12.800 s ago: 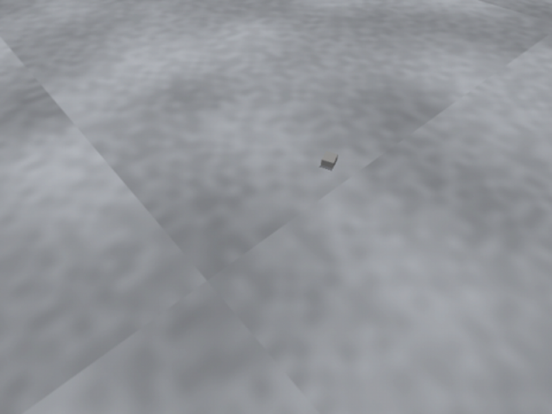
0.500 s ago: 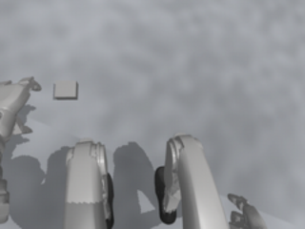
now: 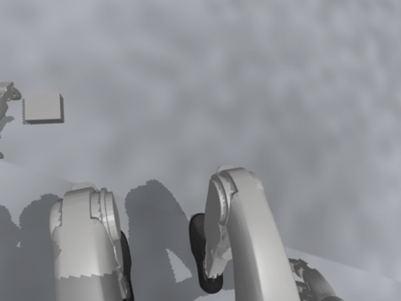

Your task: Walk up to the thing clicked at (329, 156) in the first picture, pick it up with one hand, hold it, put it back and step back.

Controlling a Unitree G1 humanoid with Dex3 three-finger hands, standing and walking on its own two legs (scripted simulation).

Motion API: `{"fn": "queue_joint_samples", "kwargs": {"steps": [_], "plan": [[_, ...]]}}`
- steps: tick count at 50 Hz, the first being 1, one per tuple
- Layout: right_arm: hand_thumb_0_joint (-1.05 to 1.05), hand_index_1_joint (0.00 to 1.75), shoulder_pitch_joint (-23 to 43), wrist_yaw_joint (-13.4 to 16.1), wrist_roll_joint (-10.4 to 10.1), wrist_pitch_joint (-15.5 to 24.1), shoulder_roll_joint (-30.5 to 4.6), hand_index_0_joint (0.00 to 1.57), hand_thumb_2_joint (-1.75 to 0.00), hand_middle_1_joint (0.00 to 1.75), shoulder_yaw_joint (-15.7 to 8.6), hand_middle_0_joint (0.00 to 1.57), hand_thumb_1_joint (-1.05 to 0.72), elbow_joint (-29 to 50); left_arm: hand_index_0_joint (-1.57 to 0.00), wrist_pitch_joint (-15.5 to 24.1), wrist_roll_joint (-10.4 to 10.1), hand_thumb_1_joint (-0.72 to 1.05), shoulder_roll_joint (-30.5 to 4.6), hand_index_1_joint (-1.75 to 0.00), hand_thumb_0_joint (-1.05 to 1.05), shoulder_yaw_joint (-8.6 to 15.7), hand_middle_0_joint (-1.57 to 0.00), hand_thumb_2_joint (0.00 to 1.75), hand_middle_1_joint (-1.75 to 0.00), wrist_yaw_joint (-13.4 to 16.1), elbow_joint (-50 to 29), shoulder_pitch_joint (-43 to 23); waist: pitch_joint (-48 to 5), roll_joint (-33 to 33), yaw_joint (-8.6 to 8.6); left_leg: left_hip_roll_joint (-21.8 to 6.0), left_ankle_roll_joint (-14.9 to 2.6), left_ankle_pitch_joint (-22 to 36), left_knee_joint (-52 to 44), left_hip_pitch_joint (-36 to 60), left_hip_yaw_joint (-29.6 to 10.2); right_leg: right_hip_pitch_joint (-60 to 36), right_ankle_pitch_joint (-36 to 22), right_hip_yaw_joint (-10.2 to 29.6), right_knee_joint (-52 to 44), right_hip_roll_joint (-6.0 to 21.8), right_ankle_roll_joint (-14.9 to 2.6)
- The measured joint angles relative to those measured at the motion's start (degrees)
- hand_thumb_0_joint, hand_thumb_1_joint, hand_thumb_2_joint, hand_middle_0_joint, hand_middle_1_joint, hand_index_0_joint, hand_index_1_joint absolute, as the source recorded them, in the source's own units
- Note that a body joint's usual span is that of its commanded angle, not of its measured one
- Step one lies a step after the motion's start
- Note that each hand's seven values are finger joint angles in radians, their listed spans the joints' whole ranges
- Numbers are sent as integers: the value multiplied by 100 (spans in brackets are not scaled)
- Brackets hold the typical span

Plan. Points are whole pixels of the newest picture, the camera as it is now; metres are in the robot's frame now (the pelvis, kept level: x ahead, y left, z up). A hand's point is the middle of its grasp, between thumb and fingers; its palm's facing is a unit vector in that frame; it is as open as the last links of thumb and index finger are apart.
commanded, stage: rise first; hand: left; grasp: from above
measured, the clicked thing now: (45, 108) +0.53 +0.30 -0.32
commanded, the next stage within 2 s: none
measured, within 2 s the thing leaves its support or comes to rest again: neither
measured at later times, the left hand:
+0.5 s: hand (0, 120) +0.46 +0.34 -0.20, palm faces -0.49 -0.07 -0.87, open 12.7 cm
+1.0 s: hand (6, 115) +0.47 +0.33 -0.21, palm faces -0.47 -0.05 -0.88, open 13.1 cm
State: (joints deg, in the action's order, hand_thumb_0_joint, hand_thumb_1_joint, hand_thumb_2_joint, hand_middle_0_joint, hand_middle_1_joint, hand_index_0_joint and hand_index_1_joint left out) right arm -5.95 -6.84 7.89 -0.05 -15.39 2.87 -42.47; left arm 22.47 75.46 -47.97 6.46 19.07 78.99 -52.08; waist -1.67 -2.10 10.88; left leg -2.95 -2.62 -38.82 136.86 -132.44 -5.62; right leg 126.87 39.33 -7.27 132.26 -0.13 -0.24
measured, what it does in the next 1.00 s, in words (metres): stands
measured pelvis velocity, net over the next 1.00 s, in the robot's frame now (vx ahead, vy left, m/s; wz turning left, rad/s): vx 0.01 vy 0.00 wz -0.06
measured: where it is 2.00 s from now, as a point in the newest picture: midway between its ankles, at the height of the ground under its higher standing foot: (165, 275)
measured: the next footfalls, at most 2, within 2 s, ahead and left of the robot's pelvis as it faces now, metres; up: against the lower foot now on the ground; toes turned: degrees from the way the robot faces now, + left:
none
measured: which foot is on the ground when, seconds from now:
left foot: down 0.00-1.00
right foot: down 0.00-1.00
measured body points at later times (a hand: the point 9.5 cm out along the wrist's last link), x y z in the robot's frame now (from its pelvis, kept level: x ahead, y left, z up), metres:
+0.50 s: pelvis +0.01 +0.00 -0.02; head +0.27 +0.08 +0.34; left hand +0.48 +0.34 -0.15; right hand +0.06 -0.28 -0.12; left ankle +0.08 +0.12 -0.30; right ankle +0.10 -0.11 -0.30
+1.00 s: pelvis +0.01 +0.00 -0.02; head +0.27 +0.09 +0.33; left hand +0.49 +0.33 -0.16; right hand +0.06 -0.27 -0.12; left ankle +0.08 +0.12 -0.30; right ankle +0.10 -0.11 -0.30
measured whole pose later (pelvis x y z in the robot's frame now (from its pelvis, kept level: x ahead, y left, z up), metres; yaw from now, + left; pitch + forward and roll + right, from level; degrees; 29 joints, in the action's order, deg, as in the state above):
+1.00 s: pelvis +0.01 +0.00 -0.02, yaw -3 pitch +33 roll -11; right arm -6.5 -8.4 10.2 1.4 -16.0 8.0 -40.4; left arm 19.8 76.5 -54.3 7.4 22.4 85.6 -57.6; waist 2.3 -3.5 15.0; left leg -3.4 -2.6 -40.5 142.5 -136.2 -8.4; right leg 129.8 39.7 -9.5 135.9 -1.2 0.1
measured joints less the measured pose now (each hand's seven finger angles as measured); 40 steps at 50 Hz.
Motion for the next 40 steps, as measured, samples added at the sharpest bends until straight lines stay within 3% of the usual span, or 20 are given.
{"fn": "queue_joint_samples", "kwargs": {"steps": [6,11,26,40], "plan": [[0,30,-8,-28,76,47,-3,20,-90,30,82,21,-91,24,-34,-59,109,-22,-150,-69,0,87,-35,76,-69,198,193,-135,94,-44,87,-26,18,-46,175,-149,-58,156,6,-48,145,-30,-17],[0,30,-19,-45,123,67,-25,20,-90,30,118,20,-92,36,-34,-169,77,-23,-212,-71,0,160,-34,76,-71,258,236,-191,170,-30,135,-39,25,-96,263,-221,-82,235,36,-66,219,-46,-22],[0,30,-36,-114,209,17,-91,20,-90,30,259,20,-92,106,-31,-208,-106,-26,-442,-76,0,188,-30,78,-77,8,259,-269,316,-77,234,-50,37,-194,432,-265,-212,241,80,-174,299,-85,-15],[0,30,-48,-157,227,45,-86,20,-90,30,423,20,-91,167,-27,-116,75,-30,-566,-79,0,127,-27,82,-80,225,442,-396,353,-157,318,-43,-1,-171,543,-340,-246,265,53,-200,359,-94,28]]}}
